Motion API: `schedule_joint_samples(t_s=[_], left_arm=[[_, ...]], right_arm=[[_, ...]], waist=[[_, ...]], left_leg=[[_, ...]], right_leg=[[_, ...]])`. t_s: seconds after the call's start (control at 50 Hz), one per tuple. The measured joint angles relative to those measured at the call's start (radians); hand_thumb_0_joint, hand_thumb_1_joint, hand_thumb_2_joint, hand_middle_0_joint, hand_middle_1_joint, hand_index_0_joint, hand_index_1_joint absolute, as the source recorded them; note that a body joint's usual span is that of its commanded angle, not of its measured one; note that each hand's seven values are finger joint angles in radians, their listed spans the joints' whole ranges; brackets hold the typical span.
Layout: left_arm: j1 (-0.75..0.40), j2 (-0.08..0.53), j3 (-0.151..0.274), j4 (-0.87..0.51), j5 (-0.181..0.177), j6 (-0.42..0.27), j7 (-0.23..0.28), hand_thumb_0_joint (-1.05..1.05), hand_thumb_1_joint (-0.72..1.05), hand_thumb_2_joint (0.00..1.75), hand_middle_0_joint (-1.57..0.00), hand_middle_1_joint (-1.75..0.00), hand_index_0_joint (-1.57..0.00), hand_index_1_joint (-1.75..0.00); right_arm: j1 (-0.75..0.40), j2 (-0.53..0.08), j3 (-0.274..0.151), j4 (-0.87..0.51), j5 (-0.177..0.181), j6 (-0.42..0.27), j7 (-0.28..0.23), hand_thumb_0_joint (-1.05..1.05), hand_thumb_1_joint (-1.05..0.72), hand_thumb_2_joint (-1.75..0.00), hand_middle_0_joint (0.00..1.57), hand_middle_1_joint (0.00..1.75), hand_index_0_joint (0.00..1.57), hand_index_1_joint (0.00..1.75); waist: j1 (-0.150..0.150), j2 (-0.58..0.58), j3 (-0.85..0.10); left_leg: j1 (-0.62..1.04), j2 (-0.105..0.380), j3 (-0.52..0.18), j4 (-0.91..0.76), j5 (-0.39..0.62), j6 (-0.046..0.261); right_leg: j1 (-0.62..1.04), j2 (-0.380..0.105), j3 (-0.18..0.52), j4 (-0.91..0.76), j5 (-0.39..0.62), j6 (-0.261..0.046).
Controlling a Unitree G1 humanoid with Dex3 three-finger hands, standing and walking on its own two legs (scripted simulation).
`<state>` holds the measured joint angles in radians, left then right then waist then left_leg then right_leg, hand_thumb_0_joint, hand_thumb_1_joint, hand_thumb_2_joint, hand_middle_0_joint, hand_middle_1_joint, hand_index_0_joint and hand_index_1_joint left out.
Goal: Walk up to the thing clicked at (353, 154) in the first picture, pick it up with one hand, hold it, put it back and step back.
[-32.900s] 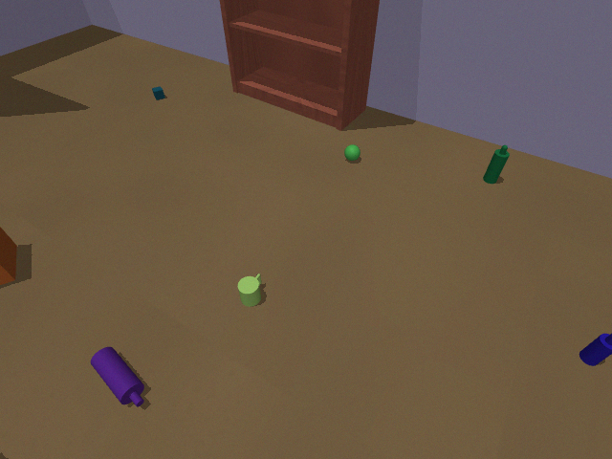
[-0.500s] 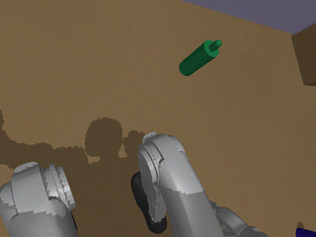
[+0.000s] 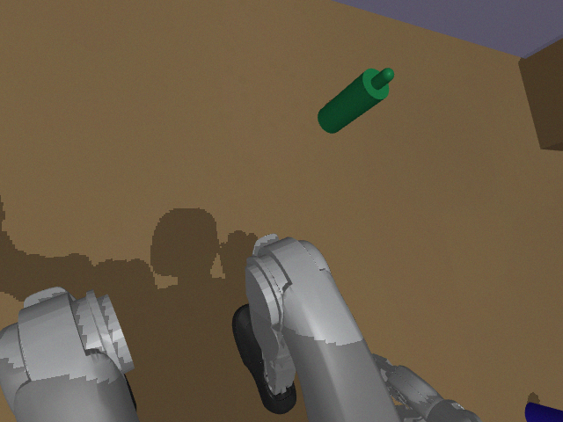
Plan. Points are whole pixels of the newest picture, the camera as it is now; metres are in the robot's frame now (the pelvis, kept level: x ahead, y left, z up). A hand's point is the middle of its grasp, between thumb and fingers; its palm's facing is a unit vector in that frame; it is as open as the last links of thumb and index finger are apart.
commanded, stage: withdraw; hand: left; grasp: from above
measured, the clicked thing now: out of the picture +0.43 +0.34 -0.26
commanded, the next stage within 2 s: home in 0.94 s
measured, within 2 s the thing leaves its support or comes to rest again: neither
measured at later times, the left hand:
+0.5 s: hand out of the picture +0.41 +0.37 -0.07, palm faces -0.36 -0.09 -0.93, open 14.0 cm
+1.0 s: hand out of the picture +0.41 +0.36 -0.13, palm faces -0.39 -0.09 -0.92, open 14.0 cm
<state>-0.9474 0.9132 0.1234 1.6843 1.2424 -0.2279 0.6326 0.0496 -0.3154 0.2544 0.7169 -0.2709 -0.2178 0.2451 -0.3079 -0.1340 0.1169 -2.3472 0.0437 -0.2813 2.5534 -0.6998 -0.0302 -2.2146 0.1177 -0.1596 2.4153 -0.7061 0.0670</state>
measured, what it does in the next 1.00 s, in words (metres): stands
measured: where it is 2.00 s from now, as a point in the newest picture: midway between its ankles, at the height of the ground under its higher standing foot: (203, 409)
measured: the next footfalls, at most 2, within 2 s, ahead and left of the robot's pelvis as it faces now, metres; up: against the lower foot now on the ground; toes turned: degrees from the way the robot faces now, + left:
none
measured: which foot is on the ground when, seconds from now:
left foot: down 0.00-1.00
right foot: down 0.00-1.00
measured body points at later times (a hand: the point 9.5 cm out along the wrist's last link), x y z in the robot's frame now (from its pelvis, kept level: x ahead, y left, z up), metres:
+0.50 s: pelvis +0.00 +0.00 +0.04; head +0.19 +0.08 +0.44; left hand +0.42 +0.38 -0.02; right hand +0.13 -0.25 -0.07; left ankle +0.07 +0.14 -0.27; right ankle +0.10 -0.12 -0.27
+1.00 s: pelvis -0.02 -0.01 +0.03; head +0.20 +0.11 +0.40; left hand +0.42 +0.36 -0.08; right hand +0.07 -0.27 -0.07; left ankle +0.07 +0.14 -0.27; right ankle +0.10 -0.12 -0.27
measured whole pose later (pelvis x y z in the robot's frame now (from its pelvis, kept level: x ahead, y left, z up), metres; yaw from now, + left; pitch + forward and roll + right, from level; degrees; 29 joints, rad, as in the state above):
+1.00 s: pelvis -0.02 -0.01 +0.03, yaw +6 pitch +30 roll -9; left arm -0.94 0.80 0.07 1.36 1.28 -0.25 0.37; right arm 0.16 -0.28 0.10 0.73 -0.15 -0.01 0.11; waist -0.23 -0.04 -0.01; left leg -2.35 0.01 -0.17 2.40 -0.60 -0.02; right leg -2.21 0.06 -0.09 2.34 -0.67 0.04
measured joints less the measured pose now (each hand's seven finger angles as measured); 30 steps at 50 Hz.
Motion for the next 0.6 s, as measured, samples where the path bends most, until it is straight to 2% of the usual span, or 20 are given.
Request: schedule_joint_samples(t_s=[0.1, 0.18, 0.26, 0.3, 0.38, 0.46, 0.52, 0.6], left_arm=[[0.002, -0.006, 0.002, -0.012, 0.0, 0.006, -0.005, 0.0, -0.47, 0.95, -0.08, -1.04, -0.1, -1.02], [0.033, -0.019, 0.019, -0.087, 0.005, 0.01, -0.025, 0.0, -0.47, 0.95, -0.08, -1.04, -0.1, -1.02], [0.099, -0.062, 0.046, -0.244, -0.001, 0.026, -0.057, 0.0, -0.48, 0.96, -0.08, -1.03, -0.1, -1.01], [0.128, -0.094, 0.041, -0.321, -0.019, 0.046, -0.081, 0.0, -0.48, 0.96, -0.08, -1.02, -0.1, -1.01], [0.153, -0.151, -0.008, -0.423, -0.059, 0.102, -0.153, 0.0, -0.49, 0.97, -0.08, -1.01, -0.1, -1.0], [0.121, -0.181, -0.08, -0.434, -0.113, 0.153, -0.261, 0.0, -0.5, 0.98, -0.08, -1.01, -0.09, -1.0], [0.091, -0.196, -0.129, -0.423, -0.157, 0.162, -0.354, 0.0, -0.5, 0.99, -0.08, -1.01, -0.09, -1.01], [0.061, -0.205, -0.167, -0.415, -0.17, 0.136, -0.451, 0.0, -0.5, 1.0, -0.08, -1.01, -0.08, -1.01]], right_arm=[[0.005, 0.004, -0.001, 0.002, -0.001, 0.003, 0.001, 0.0, -0.89, -0.9, 0.2, 0.3, 0.2, 0.3], [0.016, 0.006, -0.013, 0.005, 0.006, 0.002, 0.004, 0.0, -0.9, -0.9, 0.2, 0.3, 0.2, 0.3], [0.04, 0.014, -0.053, 0.015, 0.024, 0.022, 0.01, 0.0, -0.9, -0.9, 0.2, 0.3, 0.2, 0.3], [0.054, 0.02, -0.083, 0.021, 0.041, 0.04, 0.013, 0.0, -0.9, -0.9, 0.2, 0.3, 0.2, 0.3], [0.067, 0.032, -0.144, 0.032, 0.089, 0.086, 0.01, 0.0, -0.9, -0.9, 0.2, 0.3, 0.2, 0.3], [0.061, 0.04, -0.186, 0.019, 0.13, 0.125, -0.005, 0.0, -0.9, -0.9, 0.2, 0.3, 0.2, 0.3], [0.061, 0.036, -0.195, -0.002, 0.153, 0.144, -0.026, 0.0, -0.9, -0.9, 0.2, 0.3, 0.2, 0.3], [0.068, 0.024, -0.192, -0.029, 0.176, 0.168, -0.068, 0.0, -0.9, -0.9, 0.2, 0.3, 0.2, 0.3]], waist=[[0.002, 0.002, -0.005], [0.01, 0.012, -0.017], [0.037, 0.044, -0.061], [0.057, 0.069, -0.098], [0.102, 0.119, -0.177], [0.136, 0.149, -0.213], [0.149, 0.16, -0.219], [0.15, 0.155, -0.205]], left_leg=[[-0.003, -0.003, 0.0, -0.002, 0.003, -0.002], [-0.003, -0.005, 0.001, -0.004, 0.001, -0.005], [-0.009, -0.009, 0.009, -0.013, -0.002, -0.008], [-0.012, -0.011, 0.019, -0.025, -0.003, -0.008], [-0.001, -0.009, 0.053, -0.07, 0.0, -0.001], [0.049, -0.001, 0.091, -0.137, 0.012, 0.009], [0.089, 0.002, 0.111, -0.19, 0.028, 0.014], [0.132, 0.001, 0.126, -0.25, 0.052, 0.016]], right_leg=[[-0.001, -0.003, -0.001, -0.001, 0.0, -0.004], [-0.002, -0.006, -0.001, 0.0, -0.004, -0.007], [-0.007, -0.013, 0.004, -0.001, -0.014, -0.012], [-0.011, -0.019, 0.011, -0.006, -0.021, -0.014], [-0.004, -0.03, 0.036, -0.031, -0.03, -0.015], [0.034, -0.035, 0.063, -0.08, -0.023, -0.015], [0.068, -0.04, 0.076, -0.122, -0.009, -0.017], [0.105, -0.046, 0.085, -0.172, 0.011, -0.024]])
